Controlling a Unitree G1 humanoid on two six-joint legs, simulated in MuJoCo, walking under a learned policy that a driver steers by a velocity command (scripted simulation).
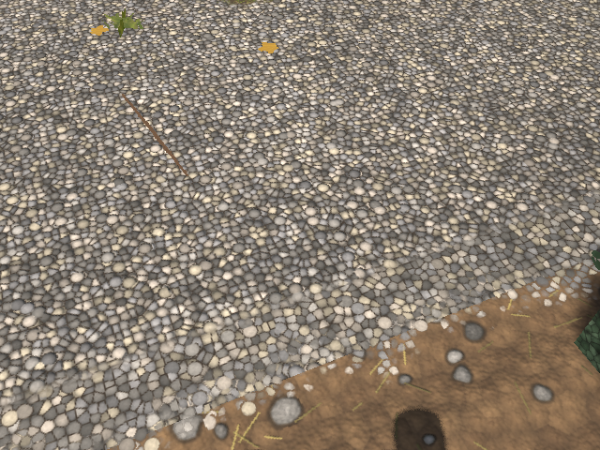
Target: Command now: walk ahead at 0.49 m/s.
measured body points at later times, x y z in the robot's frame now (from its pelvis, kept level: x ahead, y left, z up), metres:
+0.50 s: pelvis +0.28 -0.06 +0.00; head +0.30 -0.05 +0.45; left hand +0.27 +0.22 -0.13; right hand +0.46 -0.31 -0.12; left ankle +0.40 +0.14 -0.68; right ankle +0.25 -0.15 -0.75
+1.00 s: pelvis +0.55 +0.06 +0.00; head +0.57 +0.09 +0.45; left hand +0.61 +0.39 -0.10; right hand +0.73 -0.17 -0.11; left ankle +0.50 +0.12 -0.75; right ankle +0.76 -0.06 -0.68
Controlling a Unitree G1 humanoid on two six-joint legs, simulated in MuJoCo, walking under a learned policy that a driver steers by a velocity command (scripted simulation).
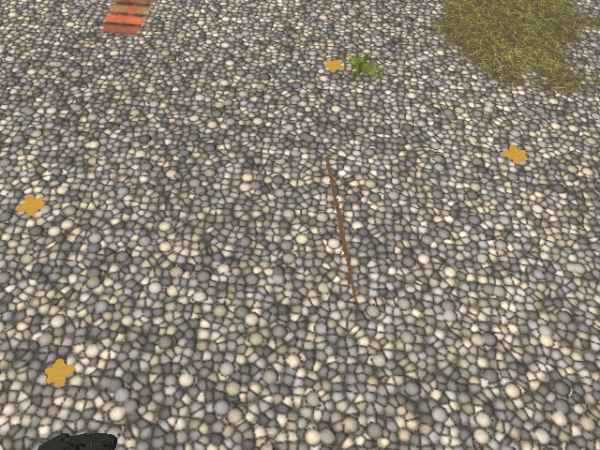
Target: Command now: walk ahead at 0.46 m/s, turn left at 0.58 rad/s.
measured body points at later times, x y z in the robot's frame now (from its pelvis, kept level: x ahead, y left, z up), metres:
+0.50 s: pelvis +0.18 -0.04 -0.01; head +0.21 -0.03 +0.44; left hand +0.24 +0.25 -0.13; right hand +0.39 -0.27 -0.11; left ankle +0.17 +0.10 -0.72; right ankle +0.27 -0.14 -0.75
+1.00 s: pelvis +0.22 +0.00 -0.01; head +0.22 +0.00 +0.44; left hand +0.23 +0.28 -0.14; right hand +0.42 -0.20 -0.12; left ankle +0.18 +0.10 -0.75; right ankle +0.27 -0.14 -0.75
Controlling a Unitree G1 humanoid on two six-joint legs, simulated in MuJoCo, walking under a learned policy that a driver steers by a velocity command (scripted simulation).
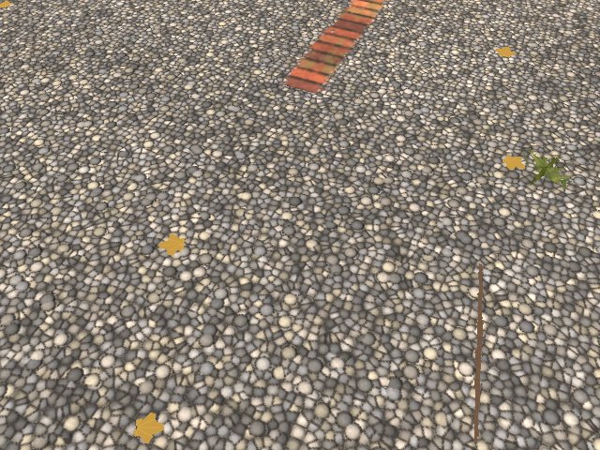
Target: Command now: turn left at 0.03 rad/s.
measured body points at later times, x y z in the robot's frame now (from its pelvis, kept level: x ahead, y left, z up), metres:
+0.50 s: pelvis +0.04 -0.02 +0.00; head +0.04 -0.03 +0.45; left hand +0.10 +0.25 -0.13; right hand +0.07 -0.29 -0.14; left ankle -0.01 +0.11 -0.74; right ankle +0.03 -0.13 -0.72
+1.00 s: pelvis +0.26 -0.03 -0.01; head +0.29 -0.04 +0.43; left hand +0.15 +0.22 -0.15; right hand +0.51 -0.24 -0.10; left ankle +0.43 +0.08 -0.73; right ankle +0.05 -0.14 -0.74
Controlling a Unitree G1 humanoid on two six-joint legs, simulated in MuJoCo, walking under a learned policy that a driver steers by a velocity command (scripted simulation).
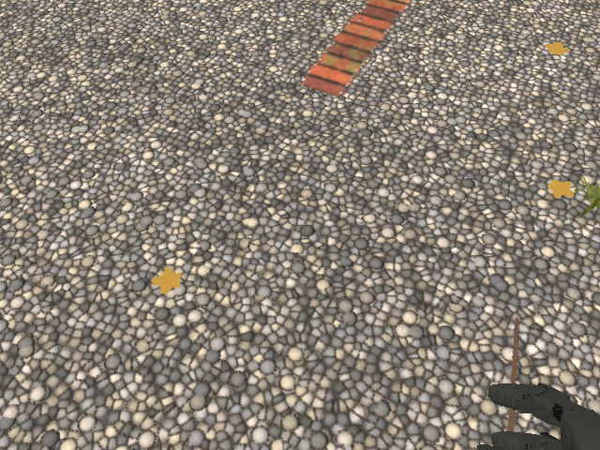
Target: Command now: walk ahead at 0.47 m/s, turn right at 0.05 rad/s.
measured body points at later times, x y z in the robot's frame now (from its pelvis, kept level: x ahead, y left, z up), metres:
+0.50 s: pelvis +0.29 +0.00 +0.01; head +0.31 -0.02 +0.46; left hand +0.51 +0.20 -0.09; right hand +0.24 -0.27 -0.14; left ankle +0.17 +0.11 -0.72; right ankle +0.44 -0.17 -0.69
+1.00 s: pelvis +0.49 -0.08 +0.02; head +0.51 -0.09 +0.47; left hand +0.68 +0.13 -0.10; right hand +0.52 -0.37 -0.11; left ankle +0.61 +0.04 -0.71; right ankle +0.44 -0.15 -0.72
